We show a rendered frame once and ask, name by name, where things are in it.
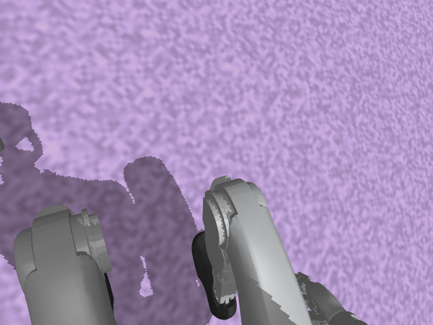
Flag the right robot arm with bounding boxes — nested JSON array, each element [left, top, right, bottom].
[[329, 311, 368, 325]]

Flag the right robot hand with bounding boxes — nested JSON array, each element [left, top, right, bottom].
[[295, 272, 346, 325]]

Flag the right robot foot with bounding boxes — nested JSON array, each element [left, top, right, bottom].
[[191, 231, 237, 320]]

